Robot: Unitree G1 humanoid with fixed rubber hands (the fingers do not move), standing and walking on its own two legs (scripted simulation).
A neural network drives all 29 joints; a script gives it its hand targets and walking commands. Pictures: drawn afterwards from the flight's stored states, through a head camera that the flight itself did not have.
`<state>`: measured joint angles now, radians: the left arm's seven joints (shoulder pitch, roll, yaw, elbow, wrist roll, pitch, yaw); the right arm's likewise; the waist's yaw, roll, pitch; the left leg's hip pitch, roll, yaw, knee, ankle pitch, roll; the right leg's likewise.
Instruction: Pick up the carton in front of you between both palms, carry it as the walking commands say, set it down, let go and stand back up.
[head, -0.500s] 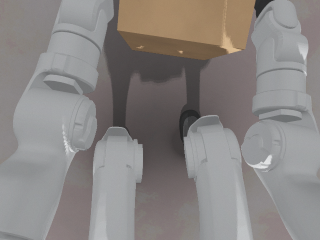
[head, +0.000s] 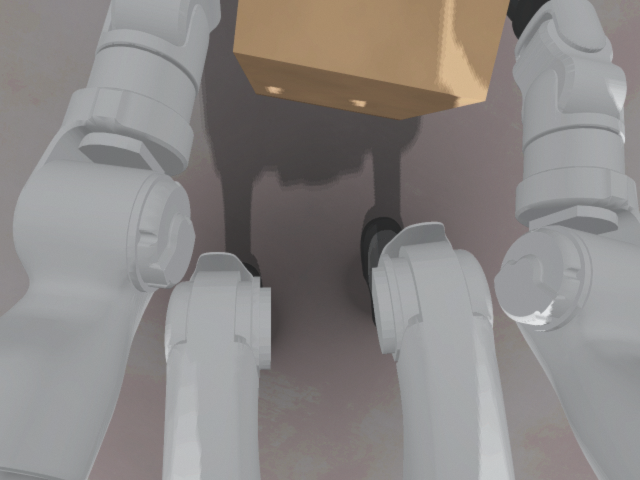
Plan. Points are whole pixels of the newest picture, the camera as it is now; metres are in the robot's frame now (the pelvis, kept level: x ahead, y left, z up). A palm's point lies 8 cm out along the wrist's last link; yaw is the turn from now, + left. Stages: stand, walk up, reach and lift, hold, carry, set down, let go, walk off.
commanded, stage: set down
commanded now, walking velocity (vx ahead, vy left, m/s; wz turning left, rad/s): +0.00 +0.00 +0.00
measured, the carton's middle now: out of the picture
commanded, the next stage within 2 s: let go in 1.88 s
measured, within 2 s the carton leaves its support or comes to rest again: neither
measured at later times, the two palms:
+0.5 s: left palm out of the picture +0.58 +0.05 -0.19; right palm (538, 5) +0.51 -0.26 -0.18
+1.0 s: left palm out of the picture +0.61 +0.07 -0.14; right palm out of the picture +0.52 -0.29 -0.15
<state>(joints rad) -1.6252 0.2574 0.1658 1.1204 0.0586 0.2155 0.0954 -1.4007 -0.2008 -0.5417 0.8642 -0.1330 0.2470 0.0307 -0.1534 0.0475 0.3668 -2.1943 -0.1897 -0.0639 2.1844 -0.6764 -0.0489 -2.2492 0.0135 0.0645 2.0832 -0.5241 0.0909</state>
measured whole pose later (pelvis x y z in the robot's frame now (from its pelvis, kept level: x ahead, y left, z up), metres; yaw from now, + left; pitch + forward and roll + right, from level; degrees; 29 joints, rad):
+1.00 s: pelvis -0.01 -0.01 -0.01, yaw -1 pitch +35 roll -1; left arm -1.66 0.48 -0.07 1.07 -0.20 0.20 0.09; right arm -1.50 -0.34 -0.28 0.99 0.20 0.13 -0.12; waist -0.15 0.02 0.45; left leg -2.15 -0.07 -0.05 2.22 -0.68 -0.03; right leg -2.23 -0.02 0.00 2.12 -0.50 0.02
